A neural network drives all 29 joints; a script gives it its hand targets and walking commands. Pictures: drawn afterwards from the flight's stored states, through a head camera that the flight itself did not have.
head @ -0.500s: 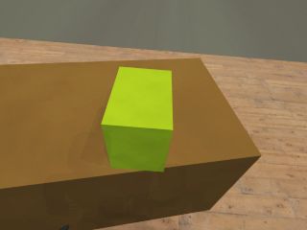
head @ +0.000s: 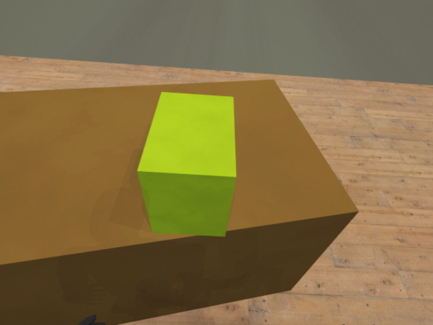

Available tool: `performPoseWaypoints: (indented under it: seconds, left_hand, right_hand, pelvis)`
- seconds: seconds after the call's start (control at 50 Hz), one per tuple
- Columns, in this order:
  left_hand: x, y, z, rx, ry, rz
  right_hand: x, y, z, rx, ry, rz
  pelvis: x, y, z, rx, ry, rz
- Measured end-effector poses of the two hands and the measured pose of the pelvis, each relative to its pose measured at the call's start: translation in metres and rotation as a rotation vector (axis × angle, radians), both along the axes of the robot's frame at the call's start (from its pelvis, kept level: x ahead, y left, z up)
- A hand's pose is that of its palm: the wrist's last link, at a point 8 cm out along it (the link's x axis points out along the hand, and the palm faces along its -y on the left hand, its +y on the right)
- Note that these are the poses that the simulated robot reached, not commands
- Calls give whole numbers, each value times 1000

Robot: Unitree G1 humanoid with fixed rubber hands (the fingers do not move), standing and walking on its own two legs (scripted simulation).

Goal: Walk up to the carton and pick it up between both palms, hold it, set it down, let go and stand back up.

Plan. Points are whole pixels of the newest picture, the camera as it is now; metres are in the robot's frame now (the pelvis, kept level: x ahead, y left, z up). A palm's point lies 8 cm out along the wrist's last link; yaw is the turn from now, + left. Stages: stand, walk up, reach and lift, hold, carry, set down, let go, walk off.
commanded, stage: walk up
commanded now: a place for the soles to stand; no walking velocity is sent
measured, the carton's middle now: (193, 164) +0.47 +0.06 +0.01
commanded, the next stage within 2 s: reach and lift in 0.54 s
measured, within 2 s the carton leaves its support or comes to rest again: neither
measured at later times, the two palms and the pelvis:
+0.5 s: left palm out of the picture +0.08 +0.25 -0.11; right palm out of the picture +0.05 -0.27 -0.10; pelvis +0.00 +0.00 +0.00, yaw +2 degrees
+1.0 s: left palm out of the picture +0.15 +0.23 -0.08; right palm out of the picture +0.14 -0.25 -0.06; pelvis +0.00 -0.02 +0.01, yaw +4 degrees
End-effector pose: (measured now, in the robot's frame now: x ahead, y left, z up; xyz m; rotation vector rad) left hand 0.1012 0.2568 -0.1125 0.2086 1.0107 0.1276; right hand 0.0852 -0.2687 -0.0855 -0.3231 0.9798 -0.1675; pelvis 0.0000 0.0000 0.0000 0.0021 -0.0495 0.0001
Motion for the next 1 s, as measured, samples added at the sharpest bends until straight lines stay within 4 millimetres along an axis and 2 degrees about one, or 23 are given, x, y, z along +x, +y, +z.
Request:
performPoseWaypoints:
  seconds: [0.34,0.48,0.56,0.6,0.66,0.72,0.78,0.82,0.88,1.0]
  left_hand:
    - [-23,-5,-1,3,41,5]
    - [-25,-3,3,16,37,37]
    - [-24,-2,5,22,37,51]
    - [-16,2,2,41,81,74]
    - [13,3,-4,64,118,70]
    - [48,-6,3,55,66,29]
    - [67,-21,17,28,-18,-2]
    - [70,-30,25,3,-60,-9]
    - [63,-34,29,-23,-88,6]
    - [49,-24,30,-31,-116,53]
  right_hand:
    - [-34,-4,-8,13,64,-29]
    - [-34,-6,-14,23,91,-15]
    - [-29,-5,-15,28,92,-1]
    - [-17,-7,-21,32,65,23]
    - [20,-9,-28,46,-9,37]
    - [57,-5,-23,55,-110,46]
    - [76,1,-9,72,-186,54]
    - [77,4,2,71,-215,61]
    - [69,7,14,60,-230,70]
    - [51,20,23,66,-235,68]
  pelvis:
    - [-7,-3,2,2,5,2]
    - [-3,-4,2,0,7,30]
    - [-1,-6,2,1,9,42]
    - [-4,-7,-2,5,28,49]
    - [-14,-9,-15,12,21,58]
    - [-19,-12,-20,9,-1,57]
    - [-17,-15,-15,8,-28,64]
    - [-13,-17,-9,9,-36,69]
    - [-6,-19,-1,14,-38,75]
    - [-3,-19,5,14,-51,74]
